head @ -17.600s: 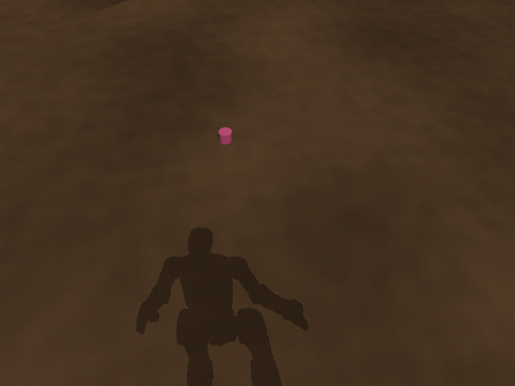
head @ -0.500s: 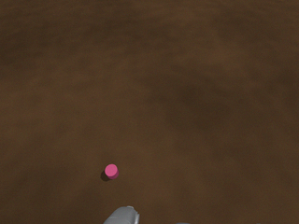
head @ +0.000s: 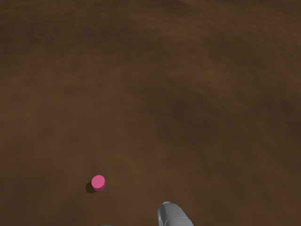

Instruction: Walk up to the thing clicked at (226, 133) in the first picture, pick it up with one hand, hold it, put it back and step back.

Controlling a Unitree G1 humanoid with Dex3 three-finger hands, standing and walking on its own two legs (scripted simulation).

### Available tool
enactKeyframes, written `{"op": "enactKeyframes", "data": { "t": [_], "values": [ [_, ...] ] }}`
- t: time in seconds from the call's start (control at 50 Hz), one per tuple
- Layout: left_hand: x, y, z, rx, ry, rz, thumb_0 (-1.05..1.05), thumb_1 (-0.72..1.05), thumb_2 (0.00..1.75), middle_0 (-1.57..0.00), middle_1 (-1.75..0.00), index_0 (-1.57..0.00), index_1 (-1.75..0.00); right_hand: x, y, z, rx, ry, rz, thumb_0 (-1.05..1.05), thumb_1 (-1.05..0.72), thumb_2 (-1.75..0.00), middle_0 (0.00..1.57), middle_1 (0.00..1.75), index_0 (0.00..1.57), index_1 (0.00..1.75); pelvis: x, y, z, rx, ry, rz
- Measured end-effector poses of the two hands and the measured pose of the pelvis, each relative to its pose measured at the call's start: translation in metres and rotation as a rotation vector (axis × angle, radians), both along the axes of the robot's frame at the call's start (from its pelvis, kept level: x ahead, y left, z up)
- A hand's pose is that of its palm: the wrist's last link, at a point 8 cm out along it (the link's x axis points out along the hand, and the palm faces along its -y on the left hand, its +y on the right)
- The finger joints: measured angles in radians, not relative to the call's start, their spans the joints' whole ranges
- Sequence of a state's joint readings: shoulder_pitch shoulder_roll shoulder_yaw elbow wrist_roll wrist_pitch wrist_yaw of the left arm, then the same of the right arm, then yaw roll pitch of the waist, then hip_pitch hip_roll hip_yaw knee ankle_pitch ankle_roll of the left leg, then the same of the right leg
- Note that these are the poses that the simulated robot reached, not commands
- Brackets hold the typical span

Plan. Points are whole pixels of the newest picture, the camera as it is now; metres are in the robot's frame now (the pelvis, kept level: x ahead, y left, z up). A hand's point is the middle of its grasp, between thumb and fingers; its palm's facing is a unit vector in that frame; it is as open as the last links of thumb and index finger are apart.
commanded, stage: walk up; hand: left
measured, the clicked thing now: (98, 183) +0.45 +0.23 -0.73
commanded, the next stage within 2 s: none
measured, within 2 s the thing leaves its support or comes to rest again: neither
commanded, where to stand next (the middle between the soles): +0.08 +0.00 m, yaw +0 degrees
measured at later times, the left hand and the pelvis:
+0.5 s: hand out of the picture +0.04 +0.28 -0.13, palm faces +0.01 -0.90 -0.44, open 7.3 cm; pelvis -0.03 +0.00 -0.01, yaw +2 degrees
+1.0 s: hand (63, 224) +0.15 +0.22 -0.15, palm faces -0.09 -0.95 -0.31, open 7.3 cm; pelvis +0.02 +0.00 +0.00, yaw -1 degrees
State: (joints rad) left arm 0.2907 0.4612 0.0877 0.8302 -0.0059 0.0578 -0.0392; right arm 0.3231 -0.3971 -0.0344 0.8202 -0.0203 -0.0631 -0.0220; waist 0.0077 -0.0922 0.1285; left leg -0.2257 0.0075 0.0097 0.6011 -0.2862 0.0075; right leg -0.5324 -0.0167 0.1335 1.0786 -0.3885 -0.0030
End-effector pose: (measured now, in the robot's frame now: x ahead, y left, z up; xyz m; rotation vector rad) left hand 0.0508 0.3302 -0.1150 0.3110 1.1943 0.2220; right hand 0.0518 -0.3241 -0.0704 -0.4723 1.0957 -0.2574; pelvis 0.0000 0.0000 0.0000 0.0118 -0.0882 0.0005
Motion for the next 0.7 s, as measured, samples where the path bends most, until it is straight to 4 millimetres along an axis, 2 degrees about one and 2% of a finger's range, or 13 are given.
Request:
{"op": "enactKeyframes", "data": {
  "t": [0.08,0.16,0.26,0.38,0.46,0.54,0.62,0.7],
  "values": [
    [0.012,-0.021,-0.002,0.008,0.006,-0.006,0.0,0.91,0.9,-0.2,-0.3,-0.21,-0.3,0.012,-0.014,-0.012,0.015,0.04,-0.006,0.01,-0.9,-0.9,0.2,0.3,0.21,0.3,-0.006,-0.011,-0.004,-0.01,0.02,-0.004],
    [0.014,-0.039,-0.006,0.058,0.011,-0.047,0.0,0.91,0.9,-0.21,-0.3,-0.21,-0.3,0.031,-0.027,-0.044,0.067,0.012,-0.019,0.01,-0.9,-0.9,0.2,0.3,0.21,0.3,-0.012,-0.023,-0.02,-0.02,0.033,-0.025],
    [0.015,-0.054,0.005,0.076,-0.018,-0.08,0.0,0.91,0.9,-0.21,-0.3,-0.21,-0.3,0.032,-0.018,-0.067,0.129,0.013,-0.033,0.01,-0.9,-0.9,0.2,0.3,0.21,0.3,-0.03,-0.024,-0.019,0.003,0.036,-0.02],
    [0.013,-0.048,0.022,0.078,-0.126,-0.076,0.0,0.9,0.9,-0.21,-0.3,-0.21,-0.3,-0.003,0.002,-0.07,0.186,0.091,0.017,0.01,-0.91,-0.9,0.2,0.3,0.21,0.3,-0.035,-0.018,-0.014,0.012,0.052,0.017],
    [-0.006,-0.023,0.024,0.08,-0.138,-0.048,0.0,0.9,0.9,-0.21,-0.3,-0.21,-0.3,-0.028,0.009,-0.059,0.174,0.126,0.028,0.01,-0.9,-0.9,0.2,0.3,0.21,0.3,-0.033,-0.004,-0.011,0.01,0.054,0.045],
    [-0.023,0.004,0.024,0.099,-0.036,-0.026,0.0,0.9,0.9,-0.21,-0.3,-0.21,-0.3,-0.06,0.01,-0.04,0.14,0.096,-0.041,0.01,-0.9,-0.9,0.2,0.3,0.21,0.3,-0.028,0.008,-0.003,0.003,0.046,0.03],
    [-0.017,0.015,0.029,0.074,-0.01,-0.043,0.01,0.91,0.9,-0.21,-0.3,-0.21,-0.3,-0.093,0.007,-0.016,0.096,0.152,-0.104,0.01,-0.9,-0.9,0.2,0.3,0.21,0.3,-0.021,0.008,0.01,-0.004,0.033,0.03],
    [-0.005,0.014,0.026,0.057,0.016,-0.064,0.01,0.91,0.9,-0.21,-0.3,-0.21,-0.3,-0.102,0.001,-0.005,0.063,0.201,-0.139,0.01,-0.9,-0.9,0.2,0.3,0.21,0.3,-0.01,0.007,0.014,-0.007,0.027,0.002]
  ]
}}
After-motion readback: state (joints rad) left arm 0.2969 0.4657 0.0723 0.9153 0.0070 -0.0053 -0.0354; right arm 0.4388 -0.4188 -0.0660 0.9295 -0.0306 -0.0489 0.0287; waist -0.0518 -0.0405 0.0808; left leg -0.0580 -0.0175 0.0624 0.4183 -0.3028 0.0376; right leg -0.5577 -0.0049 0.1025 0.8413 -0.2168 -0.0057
